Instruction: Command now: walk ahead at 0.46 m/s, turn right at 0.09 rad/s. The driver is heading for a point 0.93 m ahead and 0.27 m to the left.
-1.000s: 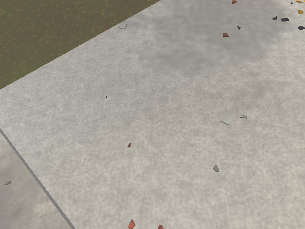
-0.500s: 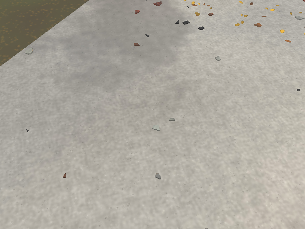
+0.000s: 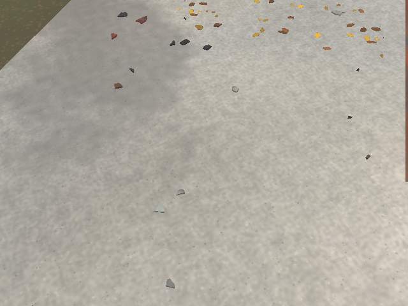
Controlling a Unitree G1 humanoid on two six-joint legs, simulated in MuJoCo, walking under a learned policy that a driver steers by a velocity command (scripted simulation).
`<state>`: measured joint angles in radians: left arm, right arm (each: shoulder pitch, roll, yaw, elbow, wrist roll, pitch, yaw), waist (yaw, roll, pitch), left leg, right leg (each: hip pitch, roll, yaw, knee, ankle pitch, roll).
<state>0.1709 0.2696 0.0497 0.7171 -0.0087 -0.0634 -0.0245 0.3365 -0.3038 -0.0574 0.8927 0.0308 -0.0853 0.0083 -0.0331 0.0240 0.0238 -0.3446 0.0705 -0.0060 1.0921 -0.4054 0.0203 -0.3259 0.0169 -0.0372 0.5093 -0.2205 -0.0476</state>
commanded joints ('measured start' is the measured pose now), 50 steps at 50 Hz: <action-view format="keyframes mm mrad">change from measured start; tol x32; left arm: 1 82 114 31 -24 14 -17 0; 50 80 120 33 1 14 -46 9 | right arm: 1 -84 -108 -25 -102 -12 -27 3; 15 -410 -46 12 -219 -16 -14 46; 22 97 -233 -58 -98 -27 -5 32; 50 -5 -129 -31 -142 8 24 -25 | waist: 1 56 -129 -30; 17 70 -88 49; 22 -62 225 -466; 26 -2 29 -58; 44 47 76 -31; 47 76 -425 -379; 50 88 -110 -108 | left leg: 1 -362 91 -57 47 134 19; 17 -264 -18 5 -590 410 37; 20 218 -62 46 -575 377 115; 22 789 319 -719 -719 112 339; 29 155 145 -256 -940 327 240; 42 255 136 -250 -824 334 164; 45 185 51 -221 -531 425 103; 47 -316 -135 -88 65 -214 22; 50 -390 6 -121 164 12 8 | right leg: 1 297 -258 354 -324 25 -178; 19 438 -241 79 -85 765 -88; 23 -381 -1 186 818 -354 18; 38 -210 -77 76 58 327 106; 45 209 -92 110 -64 164 -1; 47 698 -458 758 -174 -138 -190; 50 398 -347 445 -244 -85 -112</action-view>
